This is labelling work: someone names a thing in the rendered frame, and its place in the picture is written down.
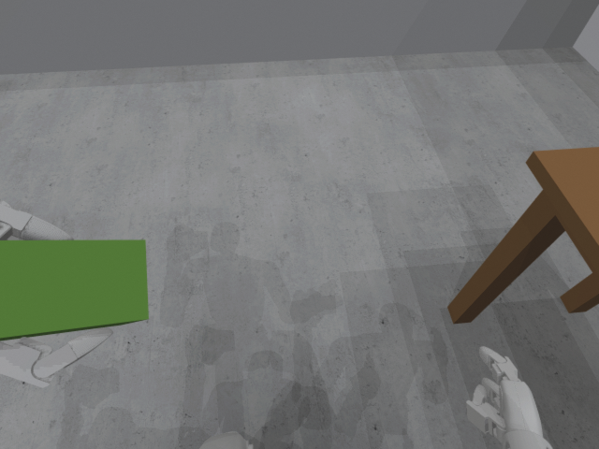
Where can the robot left hand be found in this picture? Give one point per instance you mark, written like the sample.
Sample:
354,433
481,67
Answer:
28,360

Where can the sponge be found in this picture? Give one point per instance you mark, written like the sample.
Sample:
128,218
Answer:
57,286

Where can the table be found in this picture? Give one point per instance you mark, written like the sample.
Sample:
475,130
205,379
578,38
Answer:
569,202

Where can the robot right hand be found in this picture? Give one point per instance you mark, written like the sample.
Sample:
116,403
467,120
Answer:
514,405

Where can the robot right forearm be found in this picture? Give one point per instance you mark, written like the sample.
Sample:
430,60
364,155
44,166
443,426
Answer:
522,439

